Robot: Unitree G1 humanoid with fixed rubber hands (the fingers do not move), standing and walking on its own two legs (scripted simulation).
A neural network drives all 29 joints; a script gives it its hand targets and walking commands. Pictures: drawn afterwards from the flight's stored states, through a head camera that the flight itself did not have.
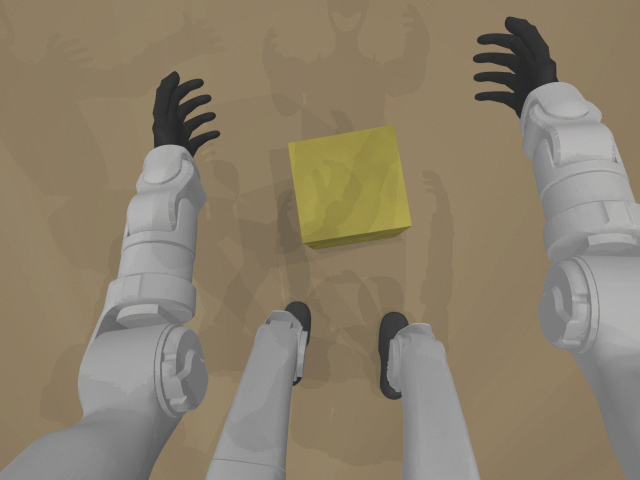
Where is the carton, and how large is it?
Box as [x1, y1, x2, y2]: [288, 125, 411, 249]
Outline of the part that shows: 393,125 288,143 303,243 315,249 395,236 411,225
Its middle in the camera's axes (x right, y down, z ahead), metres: +0.07 -0.09 +0.87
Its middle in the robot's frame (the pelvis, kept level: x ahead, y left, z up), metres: +0.50 +0.03 -0.52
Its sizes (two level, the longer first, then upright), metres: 0.210 0.200 0.250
